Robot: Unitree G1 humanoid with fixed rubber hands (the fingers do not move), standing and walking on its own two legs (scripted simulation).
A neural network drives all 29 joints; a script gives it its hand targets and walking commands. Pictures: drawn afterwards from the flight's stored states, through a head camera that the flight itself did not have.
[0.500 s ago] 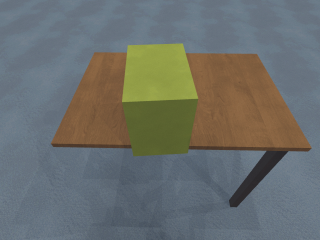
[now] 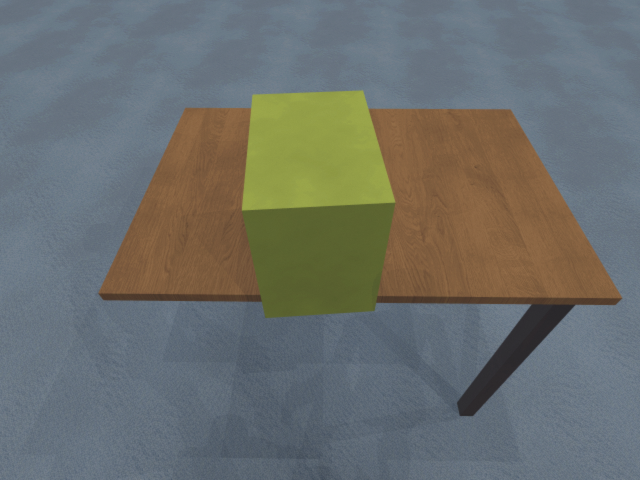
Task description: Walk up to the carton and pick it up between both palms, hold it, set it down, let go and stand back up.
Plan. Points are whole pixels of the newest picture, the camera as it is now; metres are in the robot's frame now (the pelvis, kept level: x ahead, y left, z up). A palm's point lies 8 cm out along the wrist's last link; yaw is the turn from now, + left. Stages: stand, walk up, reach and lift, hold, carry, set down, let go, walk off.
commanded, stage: stand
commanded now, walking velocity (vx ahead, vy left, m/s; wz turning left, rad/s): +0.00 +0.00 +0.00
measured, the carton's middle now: (314, 204) +0.50 +0.01 +0.06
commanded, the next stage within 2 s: none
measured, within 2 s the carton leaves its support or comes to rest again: neither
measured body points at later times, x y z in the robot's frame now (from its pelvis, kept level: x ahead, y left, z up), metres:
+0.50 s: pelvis +0.00 +0.00 +0.00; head +0.01 -0.01 +0.45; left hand +0.04 +0.25 -0.14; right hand +0.03 -0.25 -0.15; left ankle +0.00 +0.11 -0.74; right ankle +0.01 -0.14 -0.74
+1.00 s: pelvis +0.01 +0.00 +0.00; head +0.01 +0.00 +0.45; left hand +0.04 +0.25 -0.14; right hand +0.03 -0.24 -0.15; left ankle +0.00 +0.11 -0.74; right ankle +0.01 -0.14 -0.74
